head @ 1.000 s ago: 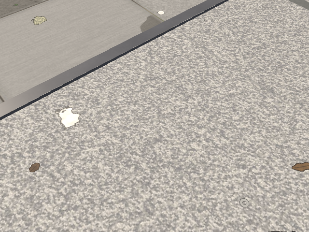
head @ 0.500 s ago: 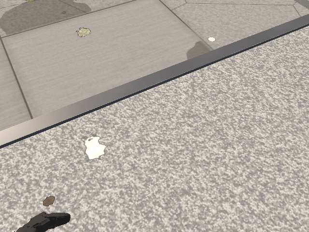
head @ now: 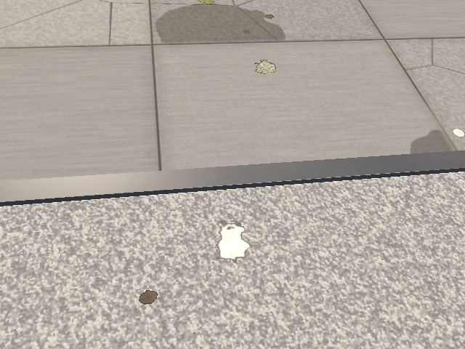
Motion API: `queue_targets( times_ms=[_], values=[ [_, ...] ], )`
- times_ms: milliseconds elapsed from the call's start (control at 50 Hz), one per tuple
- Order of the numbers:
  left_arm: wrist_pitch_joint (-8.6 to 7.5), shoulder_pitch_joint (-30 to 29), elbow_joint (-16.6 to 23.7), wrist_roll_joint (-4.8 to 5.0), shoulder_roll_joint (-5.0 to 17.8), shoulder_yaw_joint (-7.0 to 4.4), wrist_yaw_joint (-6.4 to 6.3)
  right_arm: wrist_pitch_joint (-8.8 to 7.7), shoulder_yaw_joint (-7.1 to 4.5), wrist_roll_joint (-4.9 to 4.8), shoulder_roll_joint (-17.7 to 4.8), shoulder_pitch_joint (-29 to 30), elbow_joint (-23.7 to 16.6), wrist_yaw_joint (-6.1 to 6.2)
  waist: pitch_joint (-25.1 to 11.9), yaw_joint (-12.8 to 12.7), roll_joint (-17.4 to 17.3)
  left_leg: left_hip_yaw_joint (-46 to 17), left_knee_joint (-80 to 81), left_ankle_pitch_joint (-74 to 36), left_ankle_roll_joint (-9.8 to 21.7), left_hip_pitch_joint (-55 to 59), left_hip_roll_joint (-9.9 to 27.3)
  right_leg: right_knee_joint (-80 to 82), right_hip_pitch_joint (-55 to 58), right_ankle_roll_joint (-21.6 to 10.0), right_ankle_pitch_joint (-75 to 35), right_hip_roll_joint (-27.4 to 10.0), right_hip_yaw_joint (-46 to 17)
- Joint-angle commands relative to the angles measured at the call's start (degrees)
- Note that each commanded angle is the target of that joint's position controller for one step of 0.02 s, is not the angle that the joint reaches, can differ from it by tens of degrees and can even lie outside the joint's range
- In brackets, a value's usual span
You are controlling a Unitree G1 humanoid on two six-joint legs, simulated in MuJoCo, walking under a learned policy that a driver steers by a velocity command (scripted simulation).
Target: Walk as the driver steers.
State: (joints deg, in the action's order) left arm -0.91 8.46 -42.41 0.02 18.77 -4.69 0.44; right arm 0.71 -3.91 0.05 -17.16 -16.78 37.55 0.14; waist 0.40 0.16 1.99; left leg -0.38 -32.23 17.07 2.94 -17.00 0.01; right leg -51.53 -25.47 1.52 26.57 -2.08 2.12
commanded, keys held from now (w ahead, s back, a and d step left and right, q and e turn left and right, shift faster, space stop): no key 1.00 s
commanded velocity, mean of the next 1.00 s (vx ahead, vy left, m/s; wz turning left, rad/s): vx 0.04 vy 0.00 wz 0.12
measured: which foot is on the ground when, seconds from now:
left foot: down 0.00-1.00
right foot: up 0.00-0.30, down 0.32-1.00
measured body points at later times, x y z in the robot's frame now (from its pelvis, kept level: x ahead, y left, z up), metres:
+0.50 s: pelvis +0.10 -0.01 +0.00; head +0.12 -0.01 +0.44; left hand +0.26 +0.25 -0.10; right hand +0.23 -0.26 -0.12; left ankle +0.00 +0.09 -0.74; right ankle +0.15 -0.12 -0.74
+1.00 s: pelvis +0.08 -0.02 +0.00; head +0.09 -0.02 +0.45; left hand +0.19 +0.25 -0.13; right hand +0.15 -0.28 -0.14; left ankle +0.00 +0.09 -0.74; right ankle +0.15 -0.12 -0.74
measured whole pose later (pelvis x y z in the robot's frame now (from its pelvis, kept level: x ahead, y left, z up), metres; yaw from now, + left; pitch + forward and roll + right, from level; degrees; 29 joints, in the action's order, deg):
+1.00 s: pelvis +0.08 -0.02 +0.00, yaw +4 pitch -2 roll +0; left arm 0.4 3.6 -56.2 0.0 14.1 -2.3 -0.9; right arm 0.4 -2.1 0.7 -13.0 -17.2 52.1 2.4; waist 2.7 -0.3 0.2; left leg -3.9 -27.2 22.0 0.5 -3.4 -1.7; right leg -29.4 -16.9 -1.6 10.8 1.2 0.8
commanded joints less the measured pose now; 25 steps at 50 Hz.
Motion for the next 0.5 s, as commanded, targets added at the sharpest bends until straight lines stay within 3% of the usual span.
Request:
queue_targets(
  times_ms=[20,40,80,140,220,280,300,320,340,360,380,440,500],
  values=[
    [-1.65,-3.78,4.72,-0.55,6.18,-1.25,-0.15,-1.91,-2.21,-0.41,-8.97,0.10,-4.46,0.71,-1.99,0.78,-9.46,-20.41,14.95,-20.68,11.02,15.99,15.31,-8.84,-19.37,0.29,-3.04,-1.50,-4.28],
    [-1.50,-3.67,4.25,-0.98,5.54,-1.13,-0.16,-1.74,-1.65,-0.30,-8.26,1.35,-4.69,1.14,-2.56,0.21,-9.23,-17.15,14.44,-29.56,10.17,14.55,13.95,-8.21,-16.23,0.97,-6.51,-1.47,-3.76],
    [-1.25,-2.88,3.32,-0.62,3.26,-0.41,0.09,-1.54,-1.22,0.49,-7.60,2.06,-4.49,1.84,-4.55,-0.62,-8.11,-11.95,13.31,-39.42,9.32,13.18,11.78,-4.66,-10.57,2.03,-11.79,-0.47,-2.75],
    [-0.90,-5.24,3.22,-0.16,1.27,0.60,0.38,-1.00,-1.30,0.24,-8.10,1.51,-3.40,2.22,-4.37,0.75,-8.96,-8.62,12.07,-40.28,8.23,12.91,9.92,6.02,-5.48,2.38,-16.10,0.45,-2.09],
    [-0.71,-7.11,3.57,0.17,2.06,0.64,0.94,-0.32,-1.20,0.10,-8.18,0.84,-1.79,1.75,-3.40,2.22,-9.50,-10.57,10.32,-40.52,8.95,12.42,11.34,13.39,-1.11,1.57,-16.30,0.96,-2.05],
    [-1.22,-6.00,3.16,-0.17,2.08,0.52,1.19,-0.21,-0.57,-0.53,-6.69,2.81,-0.97,1.52,-2.63,0.90,-8.53,-12.46,7.04,-37.15,7.90,11.67,11.00,21.43,3.84,-0.67,-18.25,1.44,-1.63],
    [-1.59,-4.61,2.65,-0.66,1.94,0.54,1.17,-0.40,-0.31,-0.73,-6.14,3.18,-0.48,1.49,-2.90,-0.51,-7.25,-12.33,5.86,-34.05,6.20,10.31,9.62,28.34,9.10,-1.80,-27.14,1.30,-1.79],
    [-1.96,-3.54,2.48,-1.45,3.95,0.19,0.75,-1.00,-0.01,0.22,-5.08,1.67,-0.17,1.41,-5.09,-0.10,-4.59,-11.31,4.08,-29.08,3.55,8.64,6.61,29.09,16.24,-3.22,-43.64,-2.30,-5.76],
    [-2.00,-3.33,2.77,-1.83,7.61,-0.45,0.28,-1.65,0.09,1.66,-4.70,-3.13,0.10,1.18,-9.01,3.04,1.16,-9.31,1.93,-17.93,0.50,3.99,2.67,23.71,25.09,-7.17,-58.26,-7.88,-10.31],
    [-1.58,-3.28,2.08,-1.48,3.76,0.43,0.15,-1.58,0.57,1.90,-3.45,-4.25,1.33,1.37,-11.40,2.54,4.65,-7.90,2.02,-8.06,-2.20,2.43,1.41,22.06,27.13,-11.94,-58.71,-10.00,-12.60],
    [-1.12,-4.65,1.91,-0.51,1.37,1.03,0.26,-1.10,0.61,1.83,-4.16,-1.97,1.33,1.39,-9.82,1.64,5.73,-7.31,3.53,-4.94,-3.43,2.33,1.37,22.66,25.43,-12.76,-54.16,-9.58,-13.34],
    [-1.25,-6.29,1.67,-0.24,2.67,0.93,1.11,0.65,-0.01,0.77,-5.89,0.28,1.63,1.51,-6.65,0.66,0.86,-6.98,5.35,-12.29,-2.40,5.01,0.92,21.99,20.01,-9.47,-45.03,-5.19,-9.22],
    [-1.69,-6.66,0.55,-0.21,2.44,1.12,1.37,1.35,0.04,0.77,-5.14,0.20,2.30,1.49,-6.99,0.71,0.47,-7.41,5.82,-16.32,-1.60,7.76,1.36,21.49,18.88,-7.94,-43.59,-3.90,-7.49]
  ],
)
Keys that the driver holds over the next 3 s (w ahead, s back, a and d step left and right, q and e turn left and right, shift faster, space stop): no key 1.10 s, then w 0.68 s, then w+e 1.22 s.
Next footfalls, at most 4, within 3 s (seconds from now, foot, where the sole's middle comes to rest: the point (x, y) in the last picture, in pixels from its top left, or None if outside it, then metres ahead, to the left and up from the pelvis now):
0.32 right None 0.19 -0.12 -0.77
1.88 left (177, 331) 0.53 0.13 -0.77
2.42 right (270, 254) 0.79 -0.15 -0.77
2.92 left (246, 171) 1.14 -0.08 -0.77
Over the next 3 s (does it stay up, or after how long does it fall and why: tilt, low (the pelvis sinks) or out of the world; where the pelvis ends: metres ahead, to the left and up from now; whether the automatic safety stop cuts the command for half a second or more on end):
stays up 0.98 -0.11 -0.01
